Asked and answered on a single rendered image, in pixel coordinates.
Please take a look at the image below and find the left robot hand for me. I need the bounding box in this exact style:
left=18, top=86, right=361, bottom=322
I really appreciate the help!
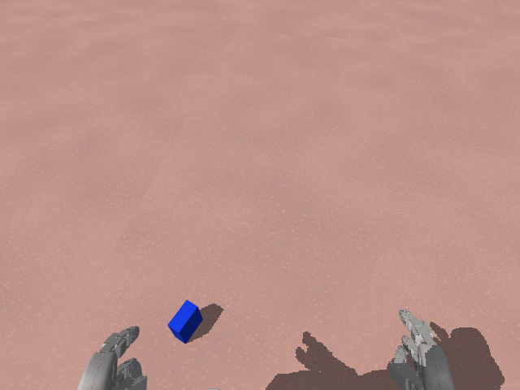
left=76, top=326, right=147, bottom=390

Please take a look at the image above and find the carton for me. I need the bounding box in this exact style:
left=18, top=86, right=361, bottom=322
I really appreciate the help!
left=167, top=300, right=203, bottom=344

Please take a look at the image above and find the right robot hand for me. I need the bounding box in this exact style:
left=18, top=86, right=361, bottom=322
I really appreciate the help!
left=389, top=309, right=455, bottom=390

